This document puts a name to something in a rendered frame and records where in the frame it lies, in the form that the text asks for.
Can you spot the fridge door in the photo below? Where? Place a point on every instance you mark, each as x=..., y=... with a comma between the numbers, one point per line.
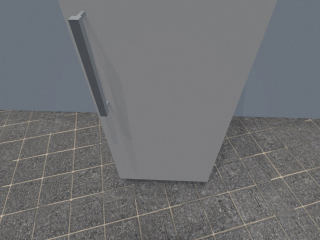
x=173, y=72

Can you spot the handle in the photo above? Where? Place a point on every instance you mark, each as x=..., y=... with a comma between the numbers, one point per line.
x=82, y=42

